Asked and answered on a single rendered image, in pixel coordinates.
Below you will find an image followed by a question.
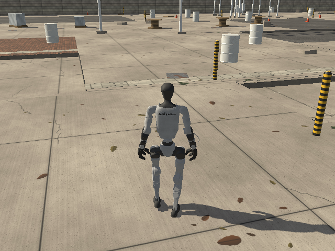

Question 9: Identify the robot left upper arm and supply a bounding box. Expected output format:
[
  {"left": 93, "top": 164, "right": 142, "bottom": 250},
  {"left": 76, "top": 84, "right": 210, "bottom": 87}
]
[{"left": 143, "top": 105, "right": 157, "bottom": 134}]

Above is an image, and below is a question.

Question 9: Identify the right robot forearm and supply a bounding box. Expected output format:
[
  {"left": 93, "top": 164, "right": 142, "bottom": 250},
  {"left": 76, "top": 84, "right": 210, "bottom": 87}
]
[{"left": 186, "top": 127, "right": 197, "bottom": 150}]

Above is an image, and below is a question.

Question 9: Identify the robot right hand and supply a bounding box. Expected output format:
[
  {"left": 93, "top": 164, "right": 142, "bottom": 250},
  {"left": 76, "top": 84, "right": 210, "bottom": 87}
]
[{"left": 185, "top": 148, "right": 197, "bottom": 161}]

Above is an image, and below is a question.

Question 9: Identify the robot right upper arm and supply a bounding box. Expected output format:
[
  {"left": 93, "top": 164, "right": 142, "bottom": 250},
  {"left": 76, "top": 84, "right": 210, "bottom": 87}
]
[{"left": 178, "top": 105, "right": 192, "bottom": 135}]

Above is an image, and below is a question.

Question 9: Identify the left robot foot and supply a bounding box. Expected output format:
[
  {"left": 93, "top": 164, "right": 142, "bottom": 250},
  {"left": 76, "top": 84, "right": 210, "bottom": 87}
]
[{"left": 153, "top": 196, "right": 161, "bottom": 208}]

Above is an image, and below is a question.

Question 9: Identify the robot right shin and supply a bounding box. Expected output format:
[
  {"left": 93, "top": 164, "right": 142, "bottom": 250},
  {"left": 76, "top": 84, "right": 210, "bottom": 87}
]
[{"left": 173, "top": 176, "right": 183, "bottom": 210}]

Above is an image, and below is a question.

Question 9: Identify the left robot forearm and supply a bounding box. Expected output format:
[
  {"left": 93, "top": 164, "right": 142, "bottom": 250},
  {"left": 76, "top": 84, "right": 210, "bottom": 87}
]
[{"left": 139, "top": 127, "right": 149, "bottom": 149}]

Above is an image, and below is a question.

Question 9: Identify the robot left hand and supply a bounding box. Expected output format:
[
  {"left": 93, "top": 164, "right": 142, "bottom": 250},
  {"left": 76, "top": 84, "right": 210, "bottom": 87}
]
[{"left": 138, "top": 147, "right": 150, "bottom": 160}]

